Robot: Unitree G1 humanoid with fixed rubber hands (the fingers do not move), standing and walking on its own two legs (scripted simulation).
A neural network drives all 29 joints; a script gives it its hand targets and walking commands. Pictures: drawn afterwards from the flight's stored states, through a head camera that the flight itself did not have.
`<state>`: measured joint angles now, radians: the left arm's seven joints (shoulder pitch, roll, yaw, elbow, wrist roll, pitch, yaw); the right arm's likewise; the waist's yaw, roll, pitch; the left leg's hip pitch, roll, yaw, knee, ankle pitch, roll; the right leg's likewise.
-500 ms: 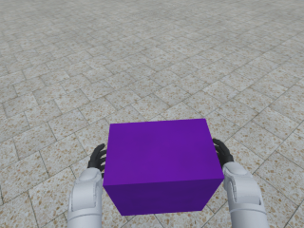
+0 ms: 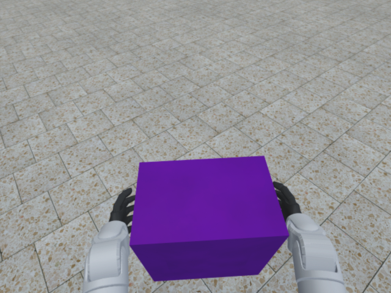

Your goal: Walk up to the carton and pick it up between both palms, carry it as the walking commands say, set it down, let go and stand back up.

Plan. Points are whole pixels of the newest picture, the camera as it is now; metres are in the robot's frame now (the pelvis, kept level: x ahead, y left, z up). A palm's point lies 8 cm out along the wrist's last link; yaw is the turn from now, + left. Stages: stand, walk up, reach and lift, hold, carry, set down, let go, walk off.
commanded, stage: hold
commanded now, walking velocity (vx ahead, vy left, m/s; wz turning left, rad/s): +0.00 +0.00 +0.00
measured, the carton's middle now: (204, 224) +0.29 +0.00 -0.03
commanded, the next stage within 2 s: carry in 0.14 s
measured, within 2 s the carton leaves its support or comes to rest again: neither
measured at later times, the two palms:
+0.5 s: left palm (158, 219) +0.27 +0.10 +0.04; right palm (334, 214) +0.26 -0.25 +0.05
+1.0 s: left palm (235, 208) +0.29 -0.06 +0.04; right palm out of the picture +0.20 -0.39 +0.06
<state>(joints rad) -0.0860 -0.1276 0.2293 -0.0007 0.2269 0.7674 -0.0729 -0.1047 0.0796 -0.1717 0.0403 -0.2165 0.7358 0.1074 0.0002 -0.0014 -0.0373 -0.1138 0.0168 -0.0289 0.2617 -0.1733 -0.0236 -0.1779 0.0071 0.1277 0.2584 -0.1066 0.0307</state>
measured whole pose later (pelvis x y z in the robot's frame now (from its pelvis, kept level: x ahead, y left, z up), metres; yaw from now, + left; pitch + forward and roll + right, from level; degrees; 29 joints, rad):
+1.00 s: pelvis -0.01 -0.16 -0.02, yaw -17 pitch +6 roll -2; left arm -0.08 -0.12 0.20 -0.44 0.09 1.20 0.02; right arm -0.08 0.11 -0.17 -0.42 -0.07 1.17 -0.01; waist 0.01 -0.03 -0.08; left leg -0.39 0.13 0.02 0.59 -0.30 -0.05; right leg -0.56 0.07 0.01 1.03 -0.41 0.00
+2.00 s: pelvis -0.22 -0.43 -0.04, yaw -47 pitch +3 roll +0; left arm -0.04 -0.13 0.17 -0.44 0.09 1.17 0.04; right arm -0.04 0.13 -0.19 -0.42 -0.07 1.14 0.01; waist 0.03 0.01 -0.04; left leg -0.42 0.30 0.10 0.92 -0.57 -0.17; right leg -0.52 0.02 -0.01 0.73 -0.28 -0.02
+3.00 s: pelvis -0.57 -0.57 -0.02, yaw -81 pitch +5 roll -1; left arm -0.04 -0.13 0.17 -0.44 0.09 1.15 0.03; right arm -0.04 0.13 -0.18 -0.43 -0.07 1.13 0.00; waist -0.01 -0.07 -0.04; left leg -0.38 0.04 0.11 0.51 -0.20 0.00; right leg -0.50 0.20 0.05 0.74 -0.28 0.07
